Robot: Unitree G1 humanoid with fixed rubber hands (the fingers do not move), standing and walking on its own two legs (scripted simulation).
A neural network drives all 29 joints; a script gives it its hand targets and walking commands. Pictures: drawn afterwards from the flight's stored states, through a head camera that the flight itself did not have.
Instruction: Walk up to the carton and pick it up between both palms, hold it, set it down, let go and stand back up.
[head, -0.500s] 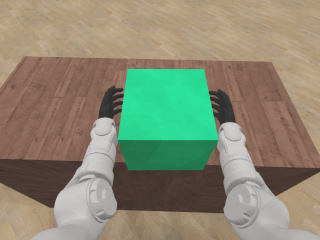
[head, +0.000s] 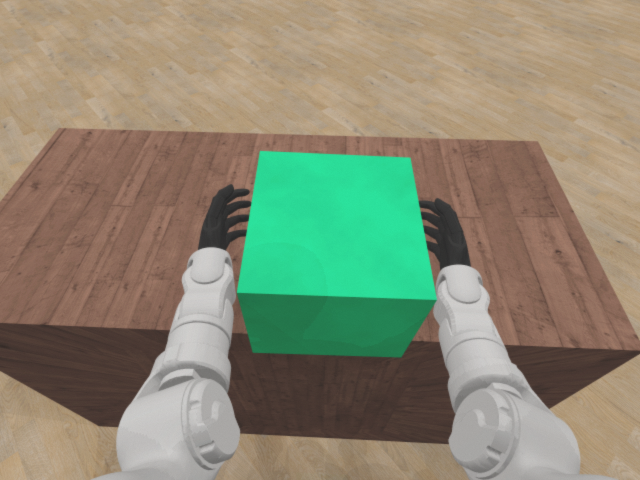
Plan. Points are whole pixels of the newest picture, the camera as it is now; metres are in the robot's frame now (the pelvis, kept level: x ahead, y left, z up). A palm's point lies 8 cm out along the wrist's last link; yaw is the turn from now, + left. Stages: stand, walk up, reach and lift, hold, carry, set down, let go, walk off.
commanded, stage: reach and lift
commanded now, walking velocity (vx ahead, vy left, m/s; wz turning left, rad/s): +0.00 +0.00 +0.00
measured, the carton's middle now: (331, 255) +0.43 +0.02 +0.01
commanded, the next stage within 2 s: none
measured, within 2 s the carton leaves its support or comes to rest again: neither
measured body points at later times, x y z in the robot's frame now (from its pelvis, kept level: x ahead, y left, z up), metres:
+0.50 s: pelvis -0.01 +0.00 +0.00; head -0.01 +0.02 +0.45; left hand +0.40 +0.18 +0.10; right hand +0.39 -0.14 +0.08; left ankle +0.03 +0.09 -0.75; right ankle -0.04 -0.08 -0.75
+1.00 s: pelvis -0.02 +0.01 +0.00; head -0.04 +0.04 +0.45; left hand +0.38 +0.19 +0.13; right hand +0.37 -0.13 +0.11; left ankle +0.03 +0.09 -0.75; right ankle -0.04 -0.08 -0.75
